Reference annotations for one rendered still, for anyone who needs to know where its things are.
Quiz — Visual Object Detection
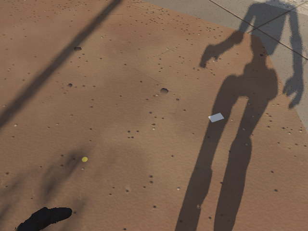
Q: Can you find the robot left hand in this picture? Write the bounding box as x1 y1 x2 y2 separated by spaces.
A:
14 207 72 231

